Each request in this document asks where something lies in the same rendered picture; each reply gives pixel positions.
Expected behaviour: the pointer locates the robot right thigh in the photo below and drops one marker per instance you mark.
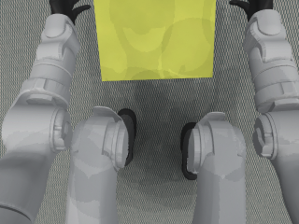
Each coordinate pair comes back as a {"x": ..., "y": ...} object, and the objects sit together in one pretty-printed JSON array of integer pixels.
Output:
[{"x": 221, "y": 180}]

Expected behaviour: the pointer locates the right robot foot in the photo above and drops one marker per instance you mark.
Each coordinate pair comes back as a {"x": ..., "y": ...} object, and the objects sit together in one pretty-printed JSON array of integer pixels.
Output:
[{"x": 184, "y": 145}]

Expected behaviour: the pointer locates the right robot hand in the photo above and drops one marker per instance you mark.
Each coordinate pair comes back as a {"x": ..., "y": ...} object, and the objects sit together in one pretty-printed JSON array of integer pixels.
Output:
[{"x": 252, "y": 6}]

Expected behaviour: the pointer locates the right robot upper arm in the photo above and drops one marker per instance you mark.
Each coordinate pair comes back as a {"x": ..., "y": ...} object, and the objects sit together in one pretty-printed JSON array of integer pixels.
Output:
[{"x": 276, "y": 137}]

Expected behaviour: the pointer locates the left robot upper arm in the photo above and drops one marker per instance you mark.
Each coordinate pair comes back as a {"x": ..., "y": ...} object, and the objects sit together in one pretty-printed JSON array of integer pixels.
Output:
[{"x": 33, "y": 136}]

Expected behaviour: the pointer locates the carton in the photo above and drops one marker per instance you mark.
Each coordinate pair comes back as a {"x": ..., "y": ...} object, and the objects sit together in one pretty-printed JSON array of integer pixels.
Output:
[{"x": 155, "y": 39}]

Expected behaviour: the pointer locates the left robot forearm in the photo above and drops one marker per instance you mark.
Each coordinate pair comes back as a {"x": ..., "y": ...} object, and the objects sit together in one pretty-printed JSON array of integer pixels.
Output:
[{"x": 53, "y": 68}]

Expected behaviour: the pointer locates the left robot hand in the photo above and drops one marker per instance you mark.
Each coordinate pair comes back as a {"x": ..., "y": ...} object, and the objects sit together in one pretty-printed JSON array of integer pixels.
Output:
[{"x": 65, "y": 7}]

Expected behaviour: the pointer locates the right robot forearm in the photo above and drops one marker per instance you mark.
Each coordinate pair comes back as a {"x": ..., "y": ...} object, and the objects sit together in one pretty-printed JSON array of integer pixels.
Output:
[{"x": 272, "y": 67}]

